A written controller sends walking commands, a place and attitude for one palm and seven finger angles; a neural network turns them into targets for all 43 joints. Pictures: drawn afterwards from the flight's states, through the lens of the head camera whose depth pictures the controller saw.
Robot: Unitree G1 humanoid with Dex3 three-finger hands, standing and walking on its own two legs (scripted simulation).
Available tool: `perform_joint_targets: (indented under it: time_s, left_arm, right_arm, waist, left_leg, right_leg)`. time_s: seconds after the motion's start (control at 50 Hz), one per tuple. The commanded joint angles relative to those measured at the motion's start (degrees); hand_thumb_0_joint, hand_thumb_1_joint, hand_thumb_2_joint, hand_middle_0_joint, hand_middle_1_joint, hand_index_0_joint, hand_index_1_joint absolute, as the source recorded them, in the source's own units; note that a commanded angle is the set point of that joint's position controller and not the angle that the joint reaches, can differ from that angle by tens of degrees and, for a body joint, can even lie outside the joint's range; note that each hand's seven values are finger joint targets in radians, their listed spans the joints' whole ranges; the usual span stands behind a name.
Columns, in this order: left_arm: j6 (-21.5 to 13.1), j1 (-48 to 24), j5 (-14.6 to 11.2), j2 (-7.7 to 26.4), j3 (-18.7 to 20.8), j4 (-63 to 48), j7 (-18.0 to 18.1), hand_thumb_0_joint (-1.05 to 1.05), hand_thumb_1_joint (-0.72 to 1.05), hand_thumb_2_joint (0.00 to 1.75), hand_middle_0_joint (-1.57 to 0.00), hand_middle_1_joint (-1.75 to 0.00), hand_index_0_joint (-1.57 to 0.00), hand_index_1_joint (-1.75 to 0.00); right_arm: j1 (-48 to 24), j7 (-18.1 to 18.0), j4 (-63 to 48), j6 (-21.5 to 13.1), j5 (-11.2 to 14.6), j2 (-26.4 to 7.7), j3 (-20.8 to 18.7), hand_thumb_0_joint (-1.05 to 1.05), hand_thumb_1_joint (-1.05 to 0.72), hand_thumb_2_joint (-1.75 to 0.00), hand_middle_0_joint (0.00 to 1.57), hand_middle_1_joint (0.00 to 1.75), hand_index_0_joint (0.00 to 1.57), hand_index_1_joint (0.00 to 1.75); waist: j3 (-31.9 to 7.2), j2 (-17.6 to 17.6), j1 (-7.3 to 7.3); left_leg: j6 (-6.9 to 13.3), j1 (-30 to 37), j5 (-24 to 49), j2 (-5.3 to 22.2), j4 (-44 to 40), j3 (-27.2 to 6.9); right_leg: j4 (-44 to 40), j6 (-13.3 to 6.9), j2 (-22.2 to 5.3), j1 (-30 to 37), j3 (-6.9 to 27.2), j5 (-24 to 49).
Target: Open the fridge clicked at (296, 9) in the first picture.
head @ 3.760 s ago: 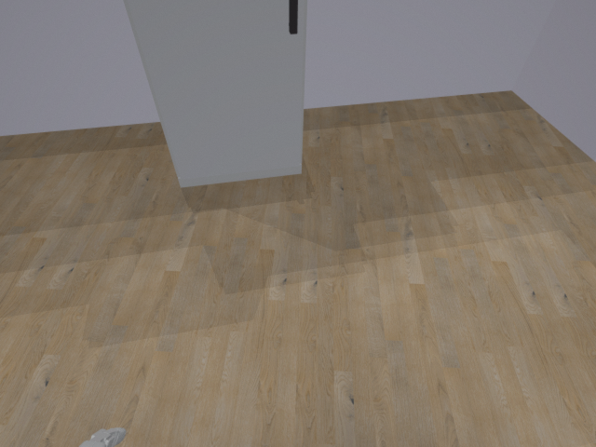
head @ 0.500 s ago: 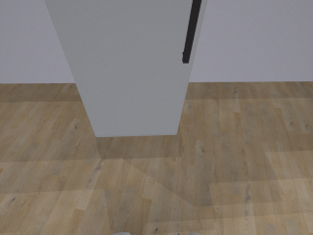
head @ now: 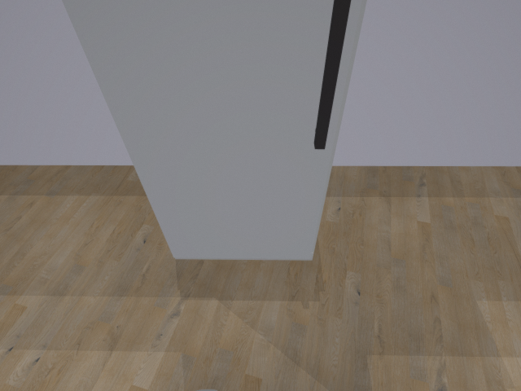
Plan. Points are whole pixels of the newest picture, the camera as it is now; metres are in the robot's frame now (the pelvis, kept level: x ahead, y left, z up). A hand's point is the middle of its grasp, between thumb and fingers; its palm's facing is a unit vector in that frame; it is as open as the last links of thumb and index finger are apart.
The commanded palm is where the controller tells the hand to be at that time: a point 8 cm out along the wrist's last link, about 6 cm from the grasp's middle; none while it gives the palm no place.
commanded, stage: take the last steps up to it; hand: right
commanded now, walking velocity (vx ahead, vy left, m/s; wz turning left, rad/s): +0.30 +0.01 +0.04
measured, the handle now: (329, 64) +0.70 -0.09 +0.16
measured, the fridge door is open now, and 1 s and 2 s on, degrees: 0 0 0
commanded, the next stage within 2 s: come to a stop and stand still in 0.50 s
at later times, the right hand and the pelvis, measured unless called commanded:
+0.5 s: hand out of the picture +0.10 -0.15 -0.20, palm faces +0.10 +0.99 -0.12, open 7.4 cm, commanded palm none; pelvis +0.15 +0.00 -0.02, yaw -1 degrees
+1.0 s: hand (359, 329) +0.29 -0.17 -0.18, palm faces +0.02 +0.97 -0.23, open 7.4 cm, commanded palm none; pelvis +0.22 +0.01 -0.02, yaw -1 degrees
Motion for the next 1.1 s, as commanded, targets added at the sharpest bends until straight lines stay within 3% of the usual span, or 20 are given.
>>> perform_joint_targets:
  time_s: [0.0, 0.08, 0.1, 0.12, 0.14, 0.18, 0.26, 0.36, 0.44, 0.46, 0.48, 0.5, 0.56, 0.68, 0.76, 0.82, 0.86, 0.98, 1.04, 1.08]
  left_arm:
    - [-0.3, 5.2, -0.2, 9.1, 2.4, 0.1, 0.0, 0.0, 0.9, 0.9, -0.2, -0.3, -0.2, -0.3]
    - [0.3, 3.1, -0.5, 7.6, 2.2, 0.7, -0.3, 0.0, 0.9, 0.9, -0.2, -0.3, -0.2, -0.3]
    - [0.1, 2.5, -0.9, 5.8, 1.8, 0.4, -0.6, 0.0, 0.9, 0.9, -0.2, -0.3, -0.2, -0.3]
    - [0.0, 1.2, -1.3, 2.4, 1.0, -1.3, -1.1, 0.0, 0.9, 0.9, -0.2, -0.3, -0.2, -0.3]
    - [0.2, -2.8, -1.0, 4.1, 1.1, -3.5, -1.2, 0.0, 0.9, 0.9, -0.2, -0.3, -0.2, -0.3]
    - [0.6, -5.6, -0.7, 4.8, 1.8, -3.8, -1.6, 0.0, 0.9, 0.9, -0.2, -0.3, -0.2, -0.3]
    - [1.4, -2.2, -0.6, 1.9, 1.7, -2.1, -2.1, 0.0, 0.9, 0.9, -0.2, -0.3, -0.2, -0.3]
    - [0.7, -5.7, -0.9, 2.0, 1.3, -4.5, -2.9, 0.0, 0.9, 0.9, -0.2, -0.3, -0.2, -0.3]
    - [0.0, -0.5, -0.7, 5.1, 1.6, -2.9, -2.3, 0.0, 0.9, 0.9, -0.2, -0.3, -0.2, -0.3]
    - [-0.3, 4.7, -0.3, 9.1, 2.4, -1.7, -1.7, 0.0, 0.9, 0.9, -0.2, -0.3, -0.2, -0.3]
    - [-0.2, 9.0, 0.2, 15.1, 3.7, -1.2, -1.1, 0.0, 0.9, 0.9, -0.2, -0.3, -0.2, -0.3]
    - [0.2, 10.3, -0.1, 15.4, 3.5, -0.7, -0.6, 0.0, 0.9, 0.9, -0.2, -0.3, -0.2, -0.3]
    - [-0.3, -0.3, -0.5, 9.7, 1.8, -3.7, 0.0, 0.0, 0.9, 0.9, -0.2, -0.3, -0.2, -0.3]
    - [0.1, -6.0, -0.8, 8.0, 1.0, -3.6, 0.9, 0.0, 0.9, 0.9, -0.2, -0.3, -0.2, -0.3]
    - [1.7, -7.6, -1.4, 8.2, 1.8, -3.0, 0.8, 0.0, 0.9, 0.9, -0.2, -0.3, -0.2, -0.3]
    - [3.1, -5.4, -1.6, 5.2, 1.7, -3.1, -0.1, 0.0, 0.9, 0.9, -0.2, -0.3, -0.2, -0.3]
    - [4.4, -4.0, -1.6, 4.7, 1.9, -2.8, 0.0, 0.0, 0.9, 0.9, -0.2, -0.3, -0.2, -0.3]
    - [4.7, -3.2, -1.7, 4.5, 1.8, -3.4, 0.3, 0.0, 0.9, 0.9, -0.2, -0.3, -0.2, -0.3]
    - [3.8, -0.2, -1.4, 4.8, 1.6, -2.4, 0.2, 0.0, 0.9, 0.9, -0.2, -0.3, -0.2, -0.3]
    - [3.3, -4.1, -0.8, 8.8, 2.0, -4.2, 0.1, 0.0, 0.9, 0.9, -0.2, -0.3, -0.2, -0.3]
  right_arm:
    - [-5.3, -0.1, -5.1, -1.8, 0.3, -0.3, 0.2, 0.0, -0.9, -0.9, 0.2, 0.3, 0.2, 0.3]
    - [2.5, -0.4, -1.7, -2.6, 0.2, -1.3, -0.3, 0.0, -0.9, -0.9, 0.2, 0.3, 0.2, 0.3]
    - [7.1, -0.8, -0.1, -3.2, 0.1, -3.9, -0.8, 0.0, -0.9, -0.9, 0.2, 0.3, 0.2, 0.3]
    - [12.5, -1.5, 1.2, -3.6, -0.1, -9.1, -1.7, 0.0, -0.9, -0.9, 0.2, 0.3, 0.2, 0.3]
    - [16.5, -1.9, 1.8, -3.5, 0.6, -11.9, -2.3, 0.0, -0.9, -0.9, 0.2, 0.3, 0.2, 0.3]
    - [11.4, -2.4, 1.3, -3.9, 0.6, -8.5, -1.6, 0.0, -0.9, -0.9, 0.2, 0.3, 0.2, 0.3]
    - [5.5, -2.6, -0.5, -4.7, 0.2, -4.0, -0.2, 0.0, -0.9, -0.9, 0.2, 0.3, 0.2, 0.3]
    - [6.1, -2.3, 0.4, -4.9, 0.2, -6.2, -0.4, 0.0, -0.9, -0.9, 0.2, 0.3, 0.2, 0.3]
    - [5.4, -2.3, 0.8, -3.8, 0.5, -5.5, -0.3, 0.0, -0.9, -0.9, 0.2, 0.3, 0.2, 0.3]
    - [6.2, -2.1, 0.4, -3.4, 0.7, -3.7, 0.0, 0.0, -0.9, -0.9, 0.2, 0.3, 0.2, 0.3]
    - [7.1, -1.8, -1.0, -3.2, 1.1, -0.8, 0.3, 0.0, -0.9, -0.9, 0.2, 0.3, 0.2, 0.3]
    - [4.9, -2.1, -2.3, -3.1, 0.6, -1.4, 0.5, 0.0, -0.9, -0.9, 0.2, 0.3, 0.2, 0.3]
    - [2.1, -1.3, -1.4, -2.9, 0.3, -1.5, 0.2, 0.0, -0.9, -0.9, 0.2, 0.3, 0.2, 0.3]
    - [5.8, -2.7, 0.2, -0.5, 0.9, 1.6, 1.7, 0.0, -0.9, -0.9, 0.2, 0.3, 0.2, 0.3]
    - [6.5, -3.1, -0.6, -0.3, 0.4, -2.3, 1.0, 0.0, -0.9, -0.9, 0.2, 0.3, 0.2, 0.3]
    - [2.4, -3.4, -3.0, -0.4, 0.1, -7.4, 0.3, 0.0, -0.9, -0.9, 0.2, 0.3, 0.2, 0.3]
    - [0.4, -3.4, -3.8, -0.6, 0.5, -8.8, -0.1, 0.0, -0.9, -0.9, 0.2, 0.3, 0.2, 0.3]
    - [-2.9, -4.0, -5.6, -0.1, 0.3, -9.1, -1.3, 0.0, -0.9, -0.9, 0.2, 0.3, 0.2, 0.3]
    - [-4.3, -3.9, -5.8, 0.3, 1.0, -7.7, -1.2, 0.0, -0.9, -0.9, 0.2, 0.3, 0.2, 0.3]
    - [-5.1, -3.4, -7.0, 1.1, 1.1, -4.2, -0.5, 0.0, -0.9, -0.9, 0.2, 0.3, 0.2, 0.3]
  waist:
    - [3.0, -9.6, 1.97]
    - [1.2, -6.0, -2.17]
    - [-0.3, -0.5, -4.39]
    - [0.0, 12.9, -6.42]
    - [0.0, 14.1, -8.03]
    - [4.5, 11.7, -5.73]
    - [5.2, 5.6, -0.9]
    - [4.6, 6.7, -1.24]
    - [4.0, 1.9, 2.21]
    - [0.6, -6.1, 3.97]
    - [-2.1, -19.1, 4.96]
    - [-3.3, -19.8, 5.52]
    - [1.7, -9.3, 1.68]
    - [-2.2, -5.7, -1.51]
    - [-0.4, -5.0, -2.78]
    - [1.0, 1.1, -0.64]
    - [-0.9, 12.1, -0.2]
    - [-3.8, 8.5, -1.06]
    - [-4.6, 3.8, 0.11]
    - [-0.7, -10.5, -1.41]
  left_leg:
    - [-0.1, -1.5, -1.8, -0.2, -9.7, 2.3]
    - [0.7, 15.3, 6.3, -2.5, -23.5, 4.4]
    - [2.6, 24.4, 3.1, 2.1, -26.8, -1.3]
    - [7.2, 32.0, -1.5, 13.8, -33.1, -16.8]
    - [11.6, 30.4, -6.4, 20.2, -38.7, -26.9]
    - [11.8, 22.5, -10.2, 18.2, -41.0, -24.0]
    - [8.5, 13.8, 10.0, 12.5, -38.4, -6.5]
    - [7.7, 13.1, 14.3, 11.0, -35.7, -2.7]
    - [4.7, 6.7, 10.9, 7.3, -25.9, 0.1]
    - [2.7, 2.6, 7.0, 3.3, -15.0, 2.6]
    - [0.2, -5.1, -9.9, -2.8, -0.8, 7.3]
    - [0.8, -7.2, -16.9, -3.7, 10.5, 2.5]
    - [0.8, -7.9, -7.1, 1.9, 16.9, -1.9]
    - [-1.7, 6.7, -0.6, 0.2, -7.0, -0.4]
    - [-1.2, 13.1, 13.1, 0.0, -21.9, -0.4]
    - [3.3, 11.2, 28.8, 8.0, -23.2, -8.7]
    - [7.7, 9.0, 30.4, 12.5, -28.2, -12.7]
    - [11.0, 16.4, 40.6, 13.1, -25.1, -10.6]
    - [5.6, 11.6, 27.9, 8.5, -20.8, -7.1]
    - [-0.3, 8.5, 6.2, -0.1, -16.5, 0.3]
  right_leg:
    - [-8.6, -6.9, -15.4, 2.1, 12.2, -0.7]
    - [0.2, -2.9, -11.0, -5.6, 8.4, -7.4]
    - [8.3, -1.0, -8.2, -12.6, 5.0, -9.9]
    - [23.0, 1.6, -1.9, -25.3, -1.3, -16.2]
    - [34.0, 1.7, -1.4, -30.5, 2.2, -22.7]
    - [42.0, 1.3, -4.5, -32.1, 7.2, -14.8]
    - [34.3, 3.0, -5.2, -23.4, 5.5, -7.2]
    - [19.9, 2.8, -2.9, -16.2, 2.9, -2.4]
    - [9.4, 2.3, -1.0, 0.6, 1.3, 3.2]
    - [5.7, 0.5, -6.3, 8.0, 8.3, 4.6]
    - [-0.8, -4.9, -18.9, 12.6, 23.9, 5.1]
    - [-6.3, -7.5, -22.2, 10.7, 30.0, -0.7]
    - [-7.6, -7.5, -18.5, -0.7, 20.5, -0.5]
    - [-2.7, -6.8, -14.2, -2.9, 8.8, 28.0]
    - [2.9, -3.0, -11.0, -5.8, 7.9, 19.3]
    - [7.8, 1.5, -3.7, -8.3, 5.3, 3.0]
    - [15.4, 2.8, -0.4, -6.4, 3.6, -7.8]
    - [19.8, 3.6, 0.2, -10.4, 7.3, -14.7]
    - [4.5, 2.9, -1.4, -1.0, 7.8, 2.1]
    - [-3.1, -1.8, -11.1, -6.5, 17.2, 9.1]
